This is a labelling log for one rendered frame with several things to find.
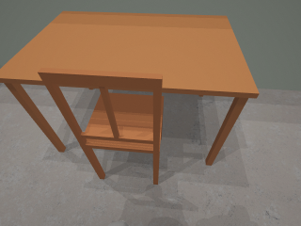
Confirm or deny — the chair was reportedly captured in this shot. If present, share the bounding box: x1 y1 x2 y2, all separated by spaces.
38 68 165 185

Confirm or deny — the table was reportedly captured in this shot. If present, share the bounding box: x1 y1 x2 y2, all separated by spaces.
0 10 260 166

